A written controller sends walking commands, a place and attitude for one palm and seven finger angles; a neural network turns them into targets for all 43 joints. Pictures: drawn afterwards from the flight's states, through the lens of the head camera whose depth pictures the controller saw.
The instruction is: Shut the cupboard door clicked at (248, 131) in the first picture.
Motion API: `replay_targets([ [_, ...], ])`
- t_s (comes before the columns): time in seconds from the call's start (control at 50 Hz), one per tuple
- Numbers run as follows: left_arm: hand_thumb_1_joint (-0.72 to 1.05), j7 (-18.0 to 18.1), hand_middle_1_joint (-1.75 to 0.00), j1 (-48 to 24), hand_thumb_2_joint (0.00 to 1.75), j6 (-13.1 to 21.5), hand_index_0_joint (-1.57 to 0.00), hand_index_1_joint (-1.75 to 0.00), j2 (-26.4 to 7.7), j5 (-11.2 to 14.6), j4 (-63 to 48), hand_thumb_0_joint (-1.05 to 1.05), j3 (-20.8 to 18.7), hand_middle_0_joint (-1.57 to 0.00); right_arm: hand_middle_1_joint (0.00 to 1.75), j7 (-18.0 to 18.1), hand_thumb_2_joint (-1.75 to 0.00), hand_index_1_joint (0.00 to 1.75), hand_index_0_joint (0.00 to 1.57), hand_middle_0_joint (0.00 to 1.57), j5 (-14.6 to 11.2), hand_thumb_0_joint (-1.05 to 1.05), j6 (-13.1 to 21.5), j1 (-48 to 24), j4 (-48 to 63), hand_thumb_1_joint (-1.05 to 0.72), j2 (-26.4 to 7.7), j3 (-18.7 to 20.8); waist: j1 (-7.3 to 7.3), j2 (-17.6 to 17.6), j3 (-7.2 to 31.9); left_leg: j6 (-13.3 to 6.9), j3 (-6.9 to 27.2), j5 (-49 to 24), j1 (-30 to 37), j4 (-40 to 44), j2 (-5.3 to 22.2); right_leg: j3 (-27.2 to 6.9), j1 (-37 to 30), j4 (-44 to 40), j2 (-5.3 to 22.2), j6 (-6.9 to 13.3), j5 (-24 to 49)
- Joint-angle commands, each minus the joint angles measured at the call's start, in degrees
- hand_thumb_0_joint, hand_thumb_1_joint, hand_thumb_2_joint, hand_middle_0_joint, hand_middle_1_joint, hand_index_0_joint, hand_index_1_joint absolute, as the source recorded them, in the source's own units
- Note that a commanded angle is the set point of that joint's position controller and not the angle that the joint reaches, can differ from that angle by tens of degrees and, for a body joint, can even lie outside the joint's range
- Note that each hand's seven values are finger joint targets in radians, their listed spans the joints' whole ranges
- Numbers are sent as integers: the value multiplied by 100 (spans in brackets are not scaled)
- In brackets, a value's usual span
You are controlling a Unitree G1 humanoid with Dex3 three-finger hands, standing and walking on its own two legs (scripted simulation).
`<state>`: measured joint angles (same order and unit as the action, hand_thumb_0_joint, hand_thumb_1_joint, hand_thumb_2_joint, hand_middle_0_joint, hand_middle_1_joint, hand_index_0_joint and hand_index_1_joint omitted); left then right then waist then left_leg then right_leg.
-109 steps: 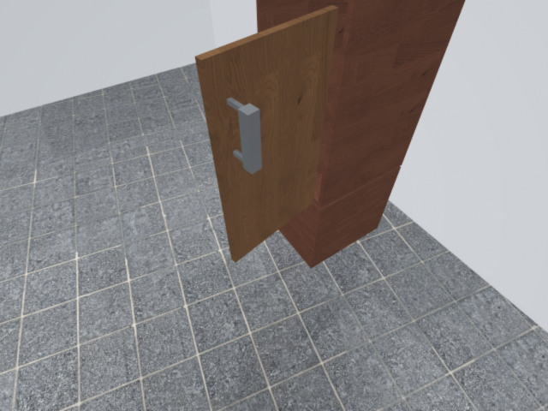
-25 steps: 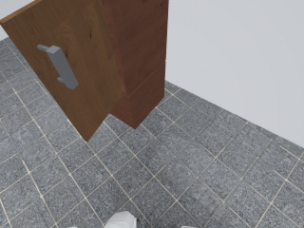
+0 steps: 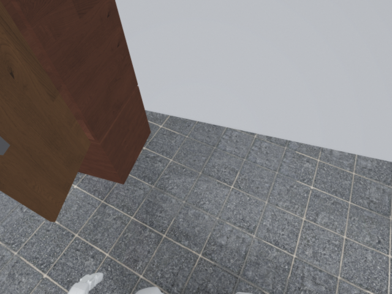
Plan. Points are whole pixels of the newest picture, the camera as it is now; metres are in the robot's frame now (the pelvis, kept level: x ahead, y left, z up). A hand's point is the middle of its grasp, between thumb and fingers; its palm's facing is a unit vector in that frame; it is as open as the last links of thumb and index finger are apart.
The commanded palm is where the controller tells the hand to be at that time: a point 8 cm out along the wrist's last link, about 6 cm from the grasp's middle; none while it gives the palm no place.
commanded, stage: walk to a spot facing it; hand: left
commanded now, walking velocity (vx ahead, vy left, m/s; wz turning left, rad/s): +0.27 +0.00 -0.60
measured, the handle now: out of the picture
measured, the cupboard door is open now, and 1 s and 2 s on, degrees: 100 100 100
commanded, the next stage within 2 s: turn to face it in 1.52 s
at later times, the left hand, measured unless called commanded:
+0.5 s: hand (128, 255) +0.21 +0.18 -0.15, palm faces -0.27 -0.95 -0.14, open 7.4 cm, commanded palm none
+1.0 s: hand (203, 184) +0.41 +0.00 -0.14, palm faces -0.49 -0.84 -0.22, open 7.1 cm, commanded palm none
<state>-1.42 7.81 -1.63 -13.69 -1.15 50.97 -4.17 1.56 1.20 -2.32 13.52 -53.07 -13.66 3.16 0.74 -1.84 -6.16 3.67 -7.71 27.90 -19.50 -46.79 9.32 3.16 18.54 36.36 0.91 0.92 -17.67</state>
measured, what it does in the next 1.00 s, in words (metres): walks ahead, turning right: left foot, then right foot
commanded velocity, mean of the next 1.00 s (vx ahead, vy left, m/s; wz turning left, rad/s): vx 0.33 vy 0.00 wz -0.46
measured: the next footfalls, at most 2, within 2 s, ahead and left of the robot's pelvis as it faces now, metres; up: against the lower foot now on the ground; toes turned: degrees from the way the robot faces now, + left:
left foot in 0.32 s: +0.10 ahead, +0.12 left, +0.00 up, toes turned -6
right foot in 0.78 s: +0.24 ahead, -0.19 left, +0.00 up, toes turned -33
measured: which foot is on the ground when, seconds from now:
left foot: up 0.00-0.30, down 0.32-0.76, up 0.78-1.00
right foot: down 0.00-0.32, up 0.34-0.76, down 0.78-1.00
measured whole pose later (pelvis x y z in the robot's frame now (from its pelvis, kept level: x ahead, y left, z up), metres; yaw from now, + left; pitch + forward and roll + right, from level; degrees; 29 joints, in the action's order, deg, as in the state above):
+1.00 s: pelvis +0.24 -0.12 +0.02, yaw -31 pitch +2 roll +0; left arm 0.3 10.4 3.0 -10.8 -0.6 56.5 -4.5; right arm 0.4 1.8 0.9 13.7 -56.3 -9.4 2.9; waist 2.9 -0.3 -4.5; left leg 2.9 -2.5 15.8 -32.1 -58.8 9.0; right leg 4.5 13.5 24.3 -4.0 6.0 -13.1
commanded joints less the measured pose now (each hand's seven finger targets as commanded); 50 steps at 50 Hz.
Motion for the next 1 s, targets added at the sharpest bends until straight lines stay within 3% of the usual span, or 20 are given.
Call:
replay_targets([
  [0.0, 90, 250, -30, 665, 90, 50, -20, -30, -1187, -7, -190, 0, -325, -20, 30, 18, -90, 30, 20, 20, -38, 0, 54, -522, 693, -90, -567, 153, -411, 1802, 924, 30, 818, 169, -1816, -2168, -270, -2479, -1557, -1683, 1592, 1117, 1660],
  [0.08, 90, 211, -30, 393, 90, 134, -20, -30, -981, -38, -249, 0, -242, -20, 30, -99, -90, 30, 20, 20, 5, 0, 73, -420, 538, -90, -422, 134, -166, 954, 706, 93, 569, -436, -1093, -1301, -388, -2057, -818, -1934, 1201, 972, 405],
  [0.18, 90, 101, -30, 487, 90, 185, -20, -30, -1127, -65, -156, 0, -293, -20, 30, -166, -90, 30, 20, 20, -20, 0, 221, -472, 620, -90, -387, 160, -231, 1110, 389, -24, 445, -280, -499, 100, -661, -2559, -325, -2286, 1116, 1102, -1394],
  [0.24, 90, 57, -30, 190, 90, 184, -20, -30, -1010, -34, -193, 0, -304, -20, 30, -115, -90, 30, 20, 20, -22, 0, 354, 238, 438, -90, -350, 142, 149, 1013, 433, -100, 296, -788, 973, 1509, -833, -2352, 524, -1864, 752, 856, -1689],
  [0.26, 90, 28, -30, 89, 90, 187, -20, -30, -770, -12, -256, 0, -253, -20, 30, -46, -90, 30, 20, 20, -17, 0, 420, 700, 260, -90, -507, 157, 353, 526, 510, -171, 408, -744, 2011, 2258, -654, -2060, 1240, -1335, 414, 605, -1660],
  [0.28, 90, -23, -30, 88, 90, 174, -20, -30, -274, 30, -385, 0, -153, -20, 30, 30, -90, 30, 20, 20, 82, 0, 485, 1235, 99, -90, -1040, 255, 589, -1176, 598, -564, 2177, 759, 2798, 3188, 718, -1265, 2350, 330, -366, 264, -1697],
  [0.3, 90, -64, -30, -315, 90, 244, -20, -30, -237, 17, -656, 0, -113, -20, 30, 84, -90, 30, 20, 20, 108, 0, 521, 1757, 90, -90, -1377, 303, 757, -1693, 615, -1160, 3805, 1186, 2750, 3768, 2112, -428, 2893, 1835, -355, 18, -1768],
  [0.32, 90, -138, -30, -575, 90, 284, -20, -30, -370, -54, -696, 0, -187, -20, 30, 68, -90, 30, 20, 20, 131, 0, 544, 1593, 112, -90, -1389, 278, 695, -774, 404, -1451, 3929, 1163, 2119, 3955, 2261, -707, 2924, 2670, 45, 27, -1352],
  [0.36, 90, -200, -30, -370, 90, 266, -20, -30, -250, -132, -397, 0, -210, -20, 30, 44, -90, 30, 20, 20, 111, 0, 611, 997, 165, -90, -767, 83, 215, -571, 14, -930, 2400, -524, 1598, 3714, 1433, -569, 2805, 3399, 314, -68, -196],
  [0.42, 90, -252, -30, -183, 90, 170, -20, -30, 57, -83, -212, 0, -91, -20, 30, 97, -90, 30, 20, 20, 52, 0, 716, 1217, -43, -90, -387, -56, 121, -659, 251, -565, 687, -3423, 1946, 3195, 824, -241, 2663, 3529, 263, -143, 399],
  [0.6, 90, -268, -30, -1325, 90, 142, -20, -30, 213, -51, -436, 0, 40, -20, 30, 89, -90, 30, 20, 20, 122, 0, 668, 1938, -542, -90, -307, -90, 371, -704, -168, -782, -311, -3979, 2083, 3263, 994, 383, 2065, 1030, 246, 49, 709],
  [0.66, 90, -224, -30, -987, 90, 169, -20, -30, 58, -38, -321, 0, -3, -20, 30, 91, -90, 30, 20, 20, 109, 0, 640, 1824, -597, -90, -497, -54, 112, -727, 109, -796, -566, -5697, 2147, 2662, 1167, 568, 1003, 558, -49, 325, 258],
  [0.7, 90, -151, -30, 271, 90, 263, -20, -30, -182, -41, 9, 0, -88, -20, 30, 63, -90, 30, 20, 20, 58, 0, 604, 1474, -532, -90, -676, -14, -515, -557, 774, -610, -732, -6473, 1787, 1141, 1020, 680, -785, -3, -352, 564, 186],
  [0.72, 90, -94, -30, 1313, 90, 331, -20, -30, -526, -67, 332, 0, -210, -20, 30, -1, -90, 30, 20, 20, -31, 0, 613, 1196, -421, -90, -630, -23, -1012, -168, 1239, -392, -896, -5570, 643, -147, 729, 347, -2551, -345, -72, 740, 558],
  [0.74, 90, 14, -30, 2064, 90, 379, -20, -30, -1262, -54, 494, 0, -401, -20, 30, -38, -90, 30, 20, 20, -164, 0, 607, 1280, -214, -90, -161, -83, -1189, 1209, 1949, -62, -799, -327, -1373, -2350, -280, -2610, -4120, -1020, 1875, 1438, 463],
  [0.76, 90, 85, -30, 1964, 90, 332, -20, -30, -1574, 113, 506, 0, -416, -20, 30, -30, -90, 30, 20, 20, -147, 0, 577, 743, -2, -90, -160, -29, -1082, 1185, 1535, -123, 131, 809, -2191, -3570, -441, -3798, -3472, -1953, 2583, 1721, 682],
  [0.8, 90, 157, -30, 748, 90, 330, -20, -30, -911, 98, 194, 0, -230, -20, 30, -42, -90, 30, 20, 20, -42, 0, 516, 562, -65, -90, -184, 74, -425, 776, 546, -169, 777, -520, -1967, -3368, 68, -2815, -1439, -2335, 2068, 1300, -429],
  [0.86, 90, 177, -30, 277, 90, 481, -20, -30, -402, 3, 113, 0, -78, -20, 30, -93, -90, 30, 20, 20, 55, 0, 338, 971, -352, -90, 59, 16, 124, 622, 406, -77, 648, -984, -1096, -2106, 136, -1513, -250, -2555, 1384, 1048, 395],
  [0.9, 90, 158, -30, 417, 90, 547, -20, -30, -379, -17, 270, 0, -86, -20, 30, -130, -90, 30, 20, 20, 58, 0, 314, 1043, -386, -90, 157, 14, 208, 562, 665, -60, 523, -1120, -892, -1406, -1, -1252, -385, -2456, 1095, 1023, 751],
  [0.98, 90, 98, -30, 913, 90, 633, -20, -30, -249, 19, 482, 0, -109, -20, 30, -186, -90, 30, 20, 20, 60, 0, 347, 180, -70, -90, 92, 54, -29, 636, 504, -29, 522, -1558, -1490, -678, -108, -1339, -1048, -2488, 1026, 1062, 1206],
])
